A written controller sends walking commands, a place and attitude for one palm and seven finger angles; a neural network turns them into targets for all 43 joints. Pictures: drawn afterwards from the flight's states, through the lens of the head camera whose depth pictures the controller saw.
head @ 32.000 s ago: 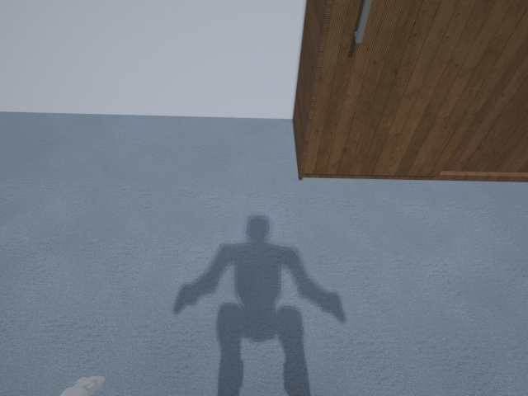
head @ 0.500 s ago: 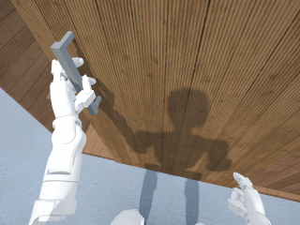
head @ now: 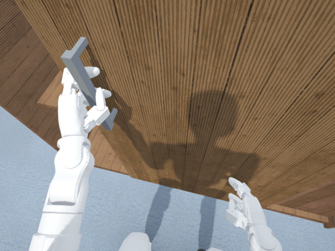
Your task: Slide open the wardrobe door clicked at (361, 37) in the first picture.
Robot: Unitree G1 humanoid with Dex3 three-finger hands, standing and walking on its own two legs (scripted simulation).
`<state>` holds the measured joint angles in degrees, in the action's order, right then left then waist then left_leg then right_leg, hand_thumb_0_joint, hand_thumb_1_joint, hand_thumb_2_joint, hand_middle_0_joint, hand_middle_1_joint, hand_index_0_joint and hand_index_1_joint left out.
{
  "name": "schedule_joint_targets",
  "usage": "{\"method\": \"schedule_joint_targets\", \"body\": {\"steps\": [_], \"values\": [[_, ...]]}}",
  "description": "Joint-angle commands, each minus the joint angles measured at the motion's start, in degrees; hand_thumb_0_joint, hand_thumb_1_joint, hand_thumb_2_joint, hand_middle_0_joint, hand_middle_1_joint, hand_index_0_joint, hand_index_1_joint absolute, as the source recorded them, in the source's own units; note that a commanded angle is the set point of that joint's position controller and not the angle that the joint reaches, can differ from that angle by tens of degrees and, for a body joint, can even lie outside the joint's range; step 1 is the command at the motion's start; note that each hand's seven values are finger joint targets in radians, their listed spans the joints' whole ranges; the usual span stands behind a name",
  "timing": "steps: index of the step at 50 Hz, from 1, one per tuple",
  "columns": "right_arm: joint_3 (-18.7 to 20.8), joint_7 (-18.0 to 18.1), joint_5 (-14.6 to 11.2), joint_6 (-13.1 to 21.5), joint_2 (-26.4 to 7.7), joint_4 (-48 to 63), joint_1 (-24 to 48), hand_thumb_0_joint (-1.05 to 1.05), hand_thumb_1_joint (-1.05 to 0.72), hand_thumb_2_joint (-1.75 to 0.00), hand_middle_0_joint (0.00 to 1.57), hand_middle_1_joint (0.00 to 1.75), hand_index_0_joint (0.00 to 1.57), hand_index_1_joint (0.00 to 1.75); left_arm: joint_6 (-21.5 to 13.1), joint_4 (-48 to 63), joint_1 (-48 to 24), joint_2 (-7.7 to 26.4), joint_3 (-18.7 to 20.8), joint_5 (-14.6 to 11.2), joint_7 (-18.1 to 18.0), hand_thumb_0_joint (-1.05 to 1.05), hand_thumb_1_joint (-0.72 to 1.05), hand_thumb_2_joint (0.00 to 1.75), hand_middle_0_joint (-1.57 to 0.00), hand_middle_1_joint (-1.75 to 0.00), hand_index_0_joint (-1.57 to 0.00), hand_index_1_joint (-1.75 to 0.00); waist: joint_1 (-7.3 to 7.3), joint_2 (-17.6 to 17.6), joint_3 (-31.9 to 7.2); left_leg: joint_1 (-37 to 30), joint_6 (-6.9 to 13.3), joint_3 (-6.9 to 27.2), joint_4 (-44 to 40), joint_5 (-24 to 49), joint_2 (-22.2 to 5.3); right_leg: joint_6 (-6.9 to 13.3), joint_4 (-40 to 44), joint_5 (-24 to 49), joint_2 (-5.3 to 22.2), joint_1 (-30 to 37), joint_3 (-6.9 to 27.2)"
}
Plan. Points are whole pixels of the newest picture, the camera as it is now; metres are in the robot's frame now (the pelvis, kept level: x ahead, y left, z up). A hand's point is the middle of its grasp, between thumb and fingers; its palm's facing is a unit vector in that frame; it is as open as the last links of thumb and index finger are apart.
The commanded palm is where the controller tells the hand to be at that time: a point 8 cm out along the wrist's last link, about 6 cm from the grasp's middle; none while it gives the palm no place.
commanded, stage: step sideways, sliding the door along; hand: left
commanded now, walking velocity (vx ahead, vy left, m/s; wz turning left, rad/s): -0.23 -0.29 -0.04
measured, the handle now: (97, 92) +0.39 +0.24 +0.12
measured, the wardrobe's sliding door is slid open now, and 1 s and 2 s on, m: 0.37 0.55 0.64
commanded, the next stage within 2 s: stop walking and hold the door there in 1.82 s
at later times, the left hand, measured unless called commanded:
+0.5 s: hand (147, 116) +0.33 +0.11 +0.13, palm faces +0.33 -0.94 -0.04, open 6.4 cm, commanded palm +0.30 +0.09 +0.12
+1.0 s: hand (195, 126) +0.33 +0.02 +0.13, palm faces +0.34 -0.94 -0.04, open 6.4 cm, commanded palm +0.29 -0.01 +0.12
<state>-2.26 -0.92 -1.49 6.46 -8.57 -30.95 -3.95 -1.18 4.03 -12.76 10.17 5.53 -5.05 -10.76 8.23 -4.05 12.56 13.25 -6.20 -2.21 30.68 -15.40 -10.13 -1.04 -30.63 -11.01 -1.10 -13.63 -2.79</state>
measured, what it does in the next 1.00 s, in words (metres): steps to the right: left foot, then right foot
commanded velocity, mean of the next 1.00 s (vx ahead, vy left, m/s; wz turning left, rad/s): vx -0.13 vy -0.30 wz -0.05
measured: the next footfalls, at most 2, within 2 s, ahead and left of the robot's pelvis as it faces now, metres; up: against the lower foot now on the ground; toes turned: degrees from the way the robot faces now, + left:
left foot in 0.18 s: +0.02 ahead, +0.12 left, +0.00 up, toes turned +8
right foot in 0.56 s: +0.02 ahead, -0.28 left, -0.01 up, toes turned -5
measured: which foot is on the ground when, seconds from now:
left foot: down 0.00-0.02, up 0.04-0.16, down 0.18-0.58, up 0.60-0.72, down 0.74-1.00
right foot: down 0.00-0.18, up 0.20-0.54, down 0.56-0.72, up 0.74-1.00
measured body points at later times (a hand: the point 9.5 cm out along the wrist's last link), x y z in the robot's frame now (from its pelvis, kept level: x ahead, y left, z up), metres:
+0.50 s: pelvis -0.02 -0.09 +0.01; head +0.06 -0.07 +0.45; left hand +0.31 +0.16 +0.14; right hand +0.17 -0.28 -0.09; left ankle -0.02 +0.11 -0.73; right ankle -0.01 -0.27 -0.69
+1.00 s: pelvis -0.03 -0.20 +0.01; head +0.05 -0.17 +0.45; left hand +0.30 +0.07 +0.14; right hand +0.18 -0.40 -0.08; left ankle -0.02 -0.02 -0.73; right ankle +0.02 -0.38 -0.68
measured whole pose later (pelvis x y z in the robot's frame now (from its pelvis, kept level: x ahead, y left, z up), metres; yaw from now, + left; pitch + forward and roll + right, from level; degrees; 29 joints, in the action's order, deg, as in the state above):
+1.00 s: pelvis -0.03 -0.20 +0.01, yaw +0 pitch -2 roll -6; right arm 1.3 -0.5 -1.4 5.8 -10.6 -32.1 -8.6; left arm -3.3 -2.0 -17.8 11.0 7.2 -4.1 -9.1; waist 7.5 -3.6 13.1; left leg 11.2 -6.7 -4.4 27.3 -12.9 -16.2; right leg -2.9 -47.6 -20.6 1.7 -23.5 -3.6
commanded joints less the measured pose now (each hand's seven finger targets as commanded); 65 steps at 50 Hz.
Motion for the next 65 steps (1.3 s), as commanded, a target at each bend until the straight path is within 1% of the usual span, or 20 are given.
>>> {"method": "schedule_joint_targets", "body": {"steps": [1, 4, 7, 9, 11, 25, 30, 32, 35, 36, 37, 40, 51, 53, 56, 58, 61, 62, 63, 65], "values": [[3.50, 2.80, -1.04, 2.22, -5.95, 6.30, 1.52, 0.00, -0.90, -0.90, 0.20, 0.30, 0.20, 0.30, -9.85, 22.76, -16.47, 2.93, -12.85, 3.94, 5.58, 0.00, 0.90, 0.90, -0.45, -1.40, -0.45, -1.40, -7.76, 15.03, -32.47, 3.85, 1.82, -2.98, 19.73, -10.66, 5.32, 7.43, 2.86, 67.22, 17.48, 17.04, 14.68], [2.92, 4.20, -0.06, 2.31, -5.18, 4.55, 1.19, 0.00, -0.90, -0.90, 0.20, 0.30, 0.20, 0.30, -11.36, 23.58, -15.07, -0.19, -12.72, 3.52, 5.00, 0.00, 0.90, 0.90, -0.45, -1.40, -0.45, -1.40, -7.12, 16.40, -32.37, 13.79, 2.75, 2.48, 21.76, -23.26, 7.03, 12.01, -1.77, 73.56, 19.78, 24.79, 17.65], [3.78, 4.88, 0.78, 0.72, -5.89, 3.57, 0.89, 0.00, -0.90, -0.90, 0.20, 0.30, 0.20, 0.30, -14.14, 24.56, -17.39, -0.50, -13.77, 3.58, 5.09, 0.00, 0.90, 0.90, -0.45, -1.40, -0.45, -1.40, -9.31, 10.51, -34.82, -4.48, 2.17, -2.61, -3.40, 5.83, 3.88, 7.16, -8.30, 58.03, 12.81, 16.05, 8.45], [6.46, 4.08, 0.71, 0.55, -10.74, 5.98, 1.07, 0.00, -0.90, -0.90, 0.20, 0.30, 0.20, 0.30, -14.30, 25.60, -17.79, -3.40, -16.92, 2.25, 6.85, 0.00, 0.90, 0.90, -0.45, -1.40, -0.45, -1.40, -9.28, -3.44, -36.82, -27.80, 13.63, 16.53, -5.03, 64.82, -19.47, -0.63, -19.99, -0.37, 3.36, -10.67, 3.69], [6.24, 1.63, 0.58, 0.31, -10.53, 7.63, 1.30, 0.00, -0.90, -0.90, 0.20, 0.30, 0.20, 0.30, -13.14, 23.18, -20.22, -6.97, -18.93, 4.12, 7.15, 0.00, 0.90, 0.90, -0.45, -1.40, -0.45, -1.40, -8.88, -7.33, -31.64, -25.52, 16.90, 15.13, -4.34, 65.12, -22.25, -0.31, -32.64, -24.16, 1.61, -18.60, 7.38], [6.34, 1.25, -0.74, 2.89, -10.37, 5.70, -1.93, 0.00, -0.90, -0.90, 0.20, 0.30, 0.20, 0.30, -10.29, 16.35, -23.64, -1.82, -14.58, 2.79, 6.79, 0.00, 0.90, 0.90, -0.45, -1.40, -0.45, -1.40, -9.46, -15.30, -27.51, -16.48, 9.10, -3.31, 0.41, 38.32, -10.04, -1.89, -0.34, -1.05, -1.26, 0.84, -4.73], [5.28, 3.87, -0.67, 2.58, -7.71, 3.18, 0.52, 0.00, -0.90, -0.90, 0.20, 0.30, 0.20, 0.30, -10.44, 15.16, -19.54, 6.99, -7.50, 2.79, 4.83, 0.00, 0.90, 0.90, -0.45, -1.40, -0.45, -1.40, -6.32, 22.09, -32.29, 11.91, 2.72, -0.56, 29.75, -23.95, 6.39, 9.87, 0.84, 68.40, 20.41, 18.42, 14.73], [3.92, 5.02, -0.31, 2.46, -6.22, 1.99, 0.84, 0.00, -0.90, -0.90, 0.20, 0.30, 0.20, 0.30, -11.73, 19.91, -22.58, 3.82, -8.64, 2.60, 4.30, 0.00, 0.90, 0.90, -0.45, -1.40, -0.45, -1.40, -7.61, 21.25, -32.73, 16.17, 3.41, -0.53, 21.19, -22.65, 5.57, 10.87, -4.66, 71.70, 19.51, 26.35, 11.57], [5.38, 5.91, 0.17, 0.16, -7.91, 1.87, -0.23, 0.00, -0.90, -0.90, 0.20, 0.30, 0.20, 0.30, -13.24, 21.36, -24.13, 2.06, -11.08, 2.03, 4.98, 0.00, 0.90, 0.90, -0.45, -1.40, -0.45, -1.40, -11.00, 11.27, -34.00, -13.95, 4.99, -1.46, -6.20, 21.71, -1.40, 2.76, -15.59, 43.83, 11.47, 4.98, 2.01], [7.43, 5.23, 0.72, 0.17, -12.07, 3.82, -0.31, 0.00, -0.90, -0.90, 0.20, 0.30, 0.20, 0.30, -12.95, 22.40, -22.87, -1.59, -13.85, 0.98, 6.30, 0.00, 0.90, 0.90, -0.45, -1.40, -0.45, -1.40, -10.26, -4.94, -36.24, -29.89, 13.61, 17.75, -5.01, 64.09, -19.69, -2.42, -26.26, -0.43, 3.38, -15.23, 0.13], [7.49, 2.77, 0.42, 0.06, -12.72, 4.57, 0.54, 0.00, -0.90, -0.90, 0.20, 0.30, 0.20, 0.30, -12.66, 18.94, -23.53, -3.72, -14.78, 2.56, 7.26, 0.00, 0.90, 0.90, -0.45, -1.40, -0.45, -1.40, -8.82, -3.73, -38.04, -30.30, 16.85, 17.63, -3.59, 69.44, -24.76, -0.97, -34.11, -24.18, 3.44, -17.31, 6.15], [7.39, 0.74, 0.54, 0.79, -11.31, 4.83, 0.45, 0.00, -0.90, -0.90, 0.20, 0.30, 0.20, 0.30, -12.57, 22.31, -29.46, -4.47, -15.87, 3.26, 7.87, 0.00, 0.90, 0.90, -0.45, -1.40, -0.45, -1.40, -9.24, -14.84, -29.99, -27.47, 16.31, 9.16, -3.74, 57.62, -20.02, -1.14, -32.76, -20.62, 5.60, -23.05, 5.42], [6.52, 1.14, -0.55, 3.05, -10.52, 6.28, -1.55, 0.00, -0.90, -0.90, 0.20, 0.30, 0.20, 0.30, -10.34, 14.03, -25.06, -1.61, -13.62, 2.47, 7.38, 0.00, 0.90, 0.90, -0.45, -1.40, -0.45, -1.40, -9.45, -16.22, -27.43, -18.03, 9.01, -2.44, -1.49, 43.91, -12.80, -1.67, -5.07, -5.22, -0.32, -2.27, -3.67], [5.81, 1.02, -1.36, 3.50, -9.16, 6.23, -0.93, 0.00, -0.90, -0.90, 0.20, 0.30, 0.20, 0.30, -10.99, 14.46, -25.11, 0.44, -12.35, 3.01, 7.15, 0.00, 0.90, 0.90, -0.45, -1.40, -0.45, -1.40, -8.42, -10.27, -28.91, -15.54, 8.75, -3.28, 5.77, 35.29, -8.67, -1.58, 6.04, 8.61, 0.91, 4.64, -3.50], [3.89, 2.96, -0.90, 3.44, -5.54, 5.09, 0.76, 0.00, -0.90, -0.90, 0.20, 0.30, 0.20, 0.30, -11.30, 15.94, -23.18, 8.29, -7.44, 3.80, 5.39, 0.00, 0.90, 0.90, -0.45, -1.40, -0.45, -1.40, -7.27, 14.05, -29.42, 8.87, 2.34, -4.35, 24.40, -20.72, 5.64, 6.70, 2.66, 70.59, 19.36, 15.38, 11.85], [4.89, 4.59, -0.52, 3.31, -7.07, 2.67, -0.11, 0.00, -0.90, -0.90, 0.20, 0.30, 0.20, 0.30, -11.81, 17.74, -21.21, 6.47, -6.47, 3.02, 5.23, 0.00, 0.90, 0.90, -0.45, -1.40, -0.45, -1.40, -7.23, 25.09, -33.08, 13.97, 3.16, 0.57, 25.18, -24.11, 5.33, 11.29, -3.01, 73.28, 20.30, 22.75, 15.13], [4.70, 5.46, 0.06, 1.21, -7.35, 1.20, -1.08, 0.00, -0.90, -0.90, 0.20, 0.30, 0.20, 0.30, -13.66, 19.78, -23.12, 3.03, -9.03, 2.14, 5.13, 0.00, 0.90, 0.90, -0.45, -1.40, -0.45, -1.40, -11.26, 9.48, -34.44, -11.07, 4.19, -1.22, -6.45, 16.89, -0.51, 3.99, -14.41, 47.43, 12.19, 7.19, 3.42], [7.23, 5.06, 0.82, 1.08, -11.93, 3.30, -0.10, 0.00, -0.90, -0.90, 0.20, 0.30, 0.20, 0.30, -13.62, 22.37, -23.08, 1.17, -10.43, 1.14, 6.34, 0.00, 0.90, 0.90, -0.45, -1.40, -0.45, -1.40, -10.51, -6.63, -36.03, -27.65, 12.18, 17.13, -6.19, 60.29, -18.58, -2.38, -24.37, 3.30, 3.18, -13.91, -0.09], [7.14, 2.79, 0.95, 0.92, -12.20, 4.47, 0.92, 0.00, -0.90, -0.90, 0.20, 0.30, 0.20, 0.30, -13.47, 20.07, -23.82, -0.24, -11.05, 2.36, 7.27, 0.00, 0.90, 0.90, -0.45, -1.40, -0.45, -1.40, -8.37, -5.50, -38.20, -27.78, 16.60, 19.19, -5.38, 66.64, -25.28, -1.33, -32.60, -24.11, 3.00, -15.97, 5.95], [7.74, 0.82, 0.43, 0.90, -12.12, 5.12, 0.71, 0.00, -0.90, -0.90, 0.20, 0.30, 0.20, 0.30, -12.55, 20.51, -27.13, -4.57, -14.20, 2.81, 8.01, 0.00, 0.90, 0.90, -0.45, -1.40, -0.45, -1.40, -9.47, -12.78, -32.83, -25.26, 17.40, 14.19, -5.11, 55.29, -22.22, -0.97, -36.50, -22.61, 3.80, -21.09, 6.63]]}}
